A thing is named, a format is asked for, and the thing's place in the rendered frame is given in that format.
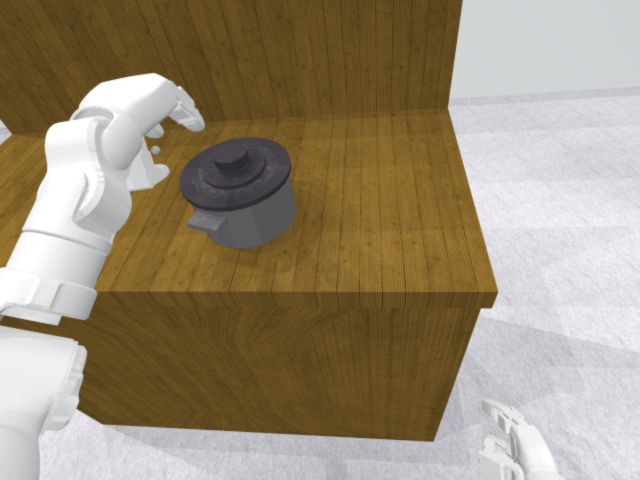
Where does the left robot forearm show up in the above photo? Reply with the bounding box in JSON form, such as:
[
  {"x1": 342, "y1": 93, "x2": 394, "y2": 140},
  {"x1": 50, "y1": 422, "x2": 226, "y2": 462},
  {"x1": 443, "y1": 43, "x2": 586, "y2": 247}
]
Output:
[{"x1": 0, "y1": 102, "x2": 143, "y2": 326}]

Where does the robot left upper arm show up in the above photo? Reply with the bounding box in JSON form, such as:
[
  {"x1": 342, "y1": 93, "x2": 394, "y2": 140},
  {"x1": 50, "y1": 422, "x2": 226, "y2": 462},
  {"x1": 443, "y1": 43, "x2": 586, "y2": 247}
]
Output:
[{"x1": 0, "y1": 326, "x2": 87, "y2": 480}]

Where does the knob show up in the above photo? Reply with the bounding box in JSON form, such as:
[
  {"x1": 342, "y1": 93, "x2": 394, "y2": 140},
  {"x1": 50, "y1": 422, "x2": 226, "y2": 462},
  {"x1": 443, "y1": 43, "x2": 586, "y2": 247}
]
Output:
[{"x1": 212, "y1": 143, "x2": 249, "y2": 171}]

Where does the lid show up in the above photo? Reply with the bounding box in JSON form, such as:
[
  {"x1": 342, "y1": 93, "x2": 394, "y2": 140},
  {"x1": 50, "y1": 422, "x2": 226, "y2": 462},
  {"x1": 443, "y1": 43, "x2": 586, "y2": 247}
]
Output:
[{"x1": 179, "y1": 137, "x2": 291, "y2": 212}]

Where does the right robot hand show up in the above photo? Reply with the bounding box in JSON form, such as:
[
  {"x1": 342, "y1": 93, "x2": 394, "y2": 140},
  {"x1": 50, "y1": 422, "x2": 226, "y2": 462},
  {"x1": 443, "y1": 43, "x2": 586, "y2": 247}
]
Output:
[{"x1": 478, "y1": 399, "x2": 559, "y2": 480}]

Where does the pot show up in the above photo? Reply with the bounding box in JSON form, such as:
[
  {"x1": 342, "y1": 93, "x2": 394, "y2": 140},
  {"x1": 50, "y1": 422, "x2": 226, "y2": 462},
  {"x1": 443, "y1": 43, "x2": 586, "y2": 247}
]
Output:
[{"x1": 187, "y1": 177, "x2": 296, "y2": 249}]

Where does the left robot hand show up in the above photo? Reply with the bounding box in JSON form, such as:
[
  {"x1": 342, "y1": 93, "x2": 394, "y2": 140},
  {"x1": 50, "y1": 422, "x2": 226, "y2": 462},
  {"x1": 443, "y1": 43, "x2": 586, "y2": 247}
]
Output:
[{"x1": 79, "y1": 73, "x2": 205, "y2": 192}]

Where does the table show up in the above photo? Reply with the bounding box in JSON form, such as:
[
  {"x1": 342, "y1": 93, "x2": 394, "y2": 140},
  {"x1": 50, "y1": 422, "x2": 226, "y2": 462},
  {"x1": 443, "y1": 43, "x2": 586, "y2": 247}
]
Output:
[{"x1": 0, "y1": 0, "x2": 498, "y2": 442}]

